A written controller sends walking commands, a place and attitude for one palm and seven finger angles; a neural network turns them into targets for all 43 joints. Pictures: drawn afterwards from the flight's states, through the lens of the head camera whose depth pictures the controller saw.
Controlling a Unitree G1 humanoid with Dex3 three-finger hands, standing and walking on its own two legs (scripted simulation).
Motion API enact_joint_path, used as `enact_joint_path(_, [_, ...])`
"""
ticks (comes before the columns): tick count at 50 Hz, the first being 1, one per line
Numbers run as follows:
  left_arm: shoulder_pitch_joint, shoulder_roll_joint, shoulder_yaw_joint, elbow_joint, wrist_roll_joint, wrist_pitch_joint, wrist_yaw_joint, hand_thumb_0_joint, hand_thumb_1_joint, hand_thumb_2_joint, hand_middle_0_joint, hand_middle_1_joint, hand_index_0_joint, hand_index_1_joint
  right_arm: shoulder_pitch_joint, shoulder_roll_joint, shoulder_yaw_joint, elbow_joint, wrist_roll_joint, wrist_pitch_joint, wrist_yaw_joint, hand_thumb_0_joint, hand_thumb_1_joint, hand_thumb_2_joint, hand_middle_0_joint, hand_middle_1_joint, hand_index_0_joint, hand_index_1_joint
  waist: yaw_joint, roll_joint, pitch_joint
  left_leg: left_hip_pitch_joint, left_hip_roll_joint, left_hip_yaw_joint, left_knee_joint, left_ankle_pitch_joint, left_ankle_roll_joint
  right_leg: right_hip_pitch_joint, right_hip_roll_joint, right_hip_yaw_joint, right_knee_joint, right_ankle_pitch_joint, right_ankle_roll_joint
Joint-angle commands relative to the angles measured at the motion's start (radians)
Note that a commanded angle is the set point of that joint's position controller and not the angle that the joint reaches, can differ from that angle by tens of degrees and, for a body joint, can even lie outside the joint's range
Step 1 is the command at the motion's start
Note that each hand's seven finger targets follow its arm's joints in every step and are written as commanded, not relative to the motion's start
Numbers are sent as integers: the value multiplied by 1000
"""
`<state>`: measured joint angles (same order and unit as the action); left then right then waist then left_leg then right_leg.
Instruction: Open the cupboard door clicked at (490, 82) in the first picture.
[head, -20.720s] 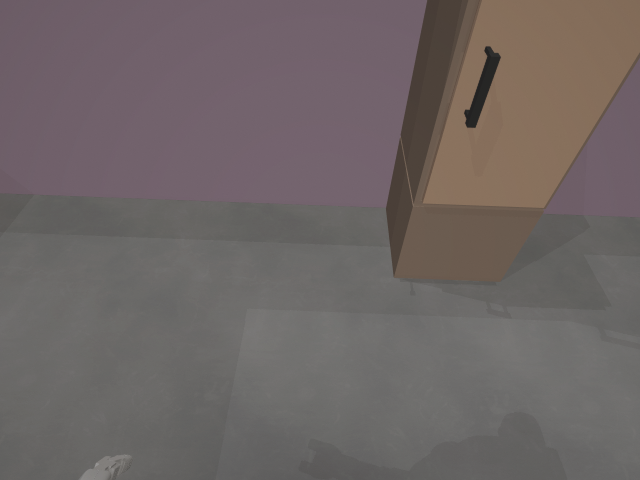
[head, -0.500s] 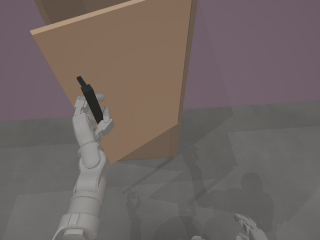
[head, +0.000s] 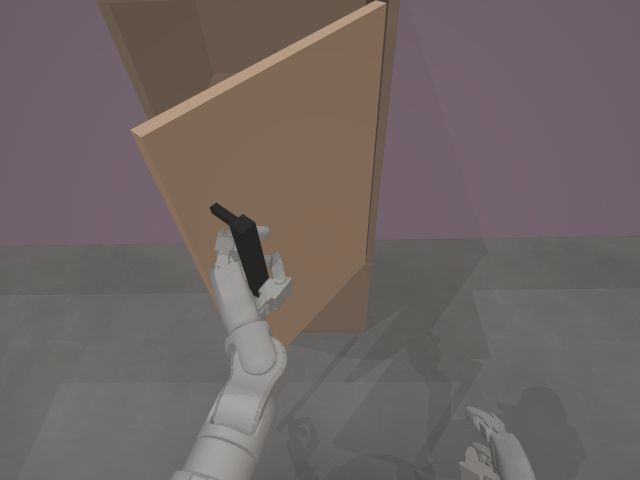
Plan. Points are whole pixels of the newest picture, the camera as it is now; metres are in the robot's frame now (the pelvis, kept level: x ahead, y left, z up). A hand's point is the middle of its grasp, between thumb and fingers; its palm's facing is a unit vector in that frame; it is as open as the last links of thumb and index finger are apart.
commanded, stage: open thumb and fingers to let go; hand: left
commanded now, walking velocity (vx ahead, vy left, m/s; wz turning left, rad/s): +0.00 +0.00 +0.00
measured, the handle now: (244, 260) +0.37 +0.12 +0.08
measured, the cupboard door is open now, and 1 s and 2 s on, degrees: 50 52 50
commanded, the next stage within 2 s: slide the hand sideways off the handle in 0.66 s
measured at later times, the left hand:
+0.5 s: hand (273, 280) +0.34 +0.08 +0.08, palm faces +0.40 -0.92 -0.03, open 14.2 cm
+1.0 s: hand (270, 305) +0.31 +0.08 +0.07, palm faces -0.13 -0.99 -0.07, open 16.2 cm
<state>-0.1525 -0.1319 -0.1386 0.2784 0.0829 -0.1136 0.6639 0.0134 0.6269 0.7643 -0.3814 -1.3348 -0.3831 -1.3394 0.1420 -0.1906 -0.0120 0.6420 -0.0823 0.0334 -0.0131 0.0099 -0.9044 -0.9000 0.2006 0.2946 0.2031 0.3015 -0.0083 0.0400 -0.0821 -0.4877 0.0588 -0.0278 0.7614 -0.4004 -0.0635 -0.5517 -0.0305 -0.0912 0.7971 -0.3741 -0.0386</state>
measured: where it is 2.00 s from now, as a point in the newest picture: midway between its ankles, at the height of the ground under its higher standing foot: outside the picture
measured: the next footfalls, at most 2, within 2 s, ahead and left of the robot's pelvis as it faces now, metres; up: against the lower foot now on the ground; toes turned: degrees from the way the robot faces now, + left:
none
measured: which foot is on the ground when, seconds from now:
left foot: down 0.00-1.00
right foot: down 0.00-1.00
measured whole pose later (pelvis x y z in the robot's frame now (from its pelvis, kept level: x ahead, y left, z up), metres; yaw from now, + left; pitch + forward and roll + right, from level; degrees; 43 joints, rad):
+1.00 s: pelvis -0.03 +0.04 -0.01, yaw -1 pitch +5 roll +0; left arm -0.25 0.03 -0.19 0.41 -0.06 -0.26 0.13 -0.02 -0.50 0.30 -0.22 -0.36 -0.16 -0.38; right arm 0.22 -0.21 0.02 0.62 -0.01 -0.04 -0.06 0.01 -0.90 -0.90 0.20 0.29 0.20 0.30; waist 0.00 0.05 -0.04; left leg -0.53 0.02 0.00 0.83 -0.40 -0.02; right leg -0.58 -0.07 -0.05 0.82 -0.34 0.01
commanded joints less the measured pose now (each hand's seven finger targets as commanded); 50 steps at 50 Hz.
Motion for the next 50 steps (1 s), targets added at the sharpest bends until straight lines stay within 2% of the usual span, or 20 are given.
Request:
enact_joint_path(1, [-256,-23,35,-213,28,-77,-8,0,270,630,-355,-1283,-355,-1283,-48,-65,-27,-135,-6,-44,-7,0,-900,-900,200,300,200,300,2,-161,-302,9,-77,51,-34,227,59,253,-18,90,-149,345,42])
enact_joint_path(5, [-289,-29,23,-207,24,-95,-32,0,-10,510,-335,-1253,-335,-1253,-45,-71,-29,-135,-3,-50,-9,0,-900,-900,200,300,200,300,-9,-151,-278,3,-75,49,-34,206,60,228,-19,90,-156,305,42])
enact_joint_path(9, [-281,-19,31,-185,23,-107,-41,0,-290,390,-315,-1222,-315,-1222,-41,-75,-32,-134,-1,-58,-11,0,-900,-900,200,300,200,300,-7,-194,-269,-8,-74,44,-36,202,62,227,-18,92,-162,288,42])
enact_joint_path(12, [-323,-25,28,-195,20,-114,-39,0,-500,300,-300,-1200,-300,-1200,-44,-73,-31,-135,1,-62,-13,0,-900,-900,200,300,200,300,-7,-156,-274,-6,-76,50,-36,186,62,212,-16,92,-164,230,35])
enact_joint_path(14, [-307,-31,24,-173,29,-111,-32,0,-500,300,-300,-1200,-300,-1200,-42,-74,-33,-136,-1,-63,-11,0,-900,-900,200,300,200,300,-3,-160,-266,-5,-74,47,-37,193,63,200,-9,79,-156,225,29])
enact_joint_path(16, [-340,-29,26,-163,28,-111,-24,0,-500,300,-283,-1100,-283,-1100,-47,-74,-30,-131,2,-65,-12,0,-900,-900,200,300,200,300,-11,-161,-252,-13,-74,48,-35,172,63,182,-11,82,-162,182,30])
enact_joint_path(21, [-330,-43,25,-150,34,-103,-3,0,-500,300,-242,-850,-242,-850,-44,-73,-32,-137,-1,-70,-7,0,-900,-900,200,300,200,300,6,-134,-279,-15,-74,51,-41,177,59,183,0,61,-141,171,19])
enact_joint_path(25, [-374,-55,14,-140,40,-97,16,0,-500,300,-208,-650,-208,-650,-50,-75,-28,-133,-1,-71,-5,0,-900,-900,200,300,200,300,-6,-120,-259,-14,-70,49,-44,162,59,151,6,51,-138,137,16])
enact_joint_path(32, [-408,-59,27,-117,39,-87,43,0,-500,300,-150,-300,-150,-300,-58,-72,-26,-130,-3,-69,-5,0,-900,-900,200,300,200,300,2,-123,-261,-22,-69,47,-50,145,56,140,13,40,-133,101,11])
enact_joint_path(34, [-403,-55,35,-102,40,-83,47,0,-500,300,-150,-300,-150,-300,-62,-74,-25,-130,-1,-66,-5,0,-900,-900,200,300,200,300,7,-123,-253,-24,-67,43,-56,141,53,133,16,34,-131,87,9])
enact_joint_path(35, [-430,-68,24,-103,40,-81,50,0,-500,300,-150,-300,-150,-300,-63,-72,-22,-127,-2,-67,-4,0,-900,-900,200,300,200,300,-3,-106,-246,-23,-66,44,-55,137,54,119,16,32,-126,85,9])
enact_joint_path(38, [-455,-84,12,-86,45,-77,60,0,-500,300,-150,-300,-150,-300,-60,-72,-22,-121,-5,-67,-2,0,-900,-900,200,300,200,300,-9,-130,-247,-29,-65,39,-49,135,53,106,18,28,-118,79,9])
enact_joint_path(39, [-414,-23,-207,-77,143,-120,-153,0,-500,300,-150,-300,-150,-300,15,-98,-22,-95,-2,-61,-10,0,-900,-900,200,300,200,300,-88,-189,-188,6,-63,33,-40,148,73,67,17,46,-105,169,8])
enact_joint_path(40, [-482,77,-116,-159,107,-174,-264,0,-500,300,-150,-300,-150,-300,28,-105,-30,-129,12,-67,-20,0,-900,-900,200,300,200,300,-57,-118,-281,25,-67,40,-35,174,77,102,9,54,-90,219,3])
enact_joint_path(41, [-484,109,-105,-168,92,-207,-332,0,-500,300,-150,-300,-150,-300,24,-104,-30,-138,15,-67,-29,0,-900,-900,200,300,200,300,-43,-100,-326,45,-71,44,-32,189,80,138,6,62,-80,247,1])
enact_joint_path(44, [-499,71,-170,-167,14,-253,-526,0,-500,300,-150,-300,-150,-300,30,-107,-14,-161,43,-95,-42,0,-900,-900,200,300,200,300,-59,-51,-288,72,-71,33,-44,140,79,108,12,51,-80,201,1])
enact_joint_path(45, [-521,55,-158,-143,-47,-249,-565,0,-500,300,-150,-300,-150,-300,18,-102,-5,-168,58,-107,-48,0,-900,-900,200,300,200,300,-66,-44,-236,67,-71,26,-57,95,76,87,17,42,-97,149,5])
enact_joint_path(47, [-499,42,-97,-117,-157,-221,-591,0,-500,300,-150,-300,-150,-300,7,-104,2,-175,78,-127,-55,0,-900,-900,200,300,200,300,-45,-60,-219,63,-72,18,-88,39,66,99,28,31,-123,80,8])
enact_joint_path(48, [-453,41,-64,-102,-192,-202,-588,0,-500,300,-150,-300,-150,-300,3,-107,5,-180,84,-135,-54,0,-900,-900,200,300,200,300,-28,-85,-206,54,-72,15,-105,33,62,116,29,24,-131,67,9])
enact_joint_path(50, [-388,44,-17,-94,-220,-181,-557,0,-500,300,-150,-300,-150,-300,3,-109,7,-187,82,-151,-46,0,-900,-900,200,300,200,300,-2,-141,-217,54,-71,13,-122,65,59,139,31,9,-128,83,13])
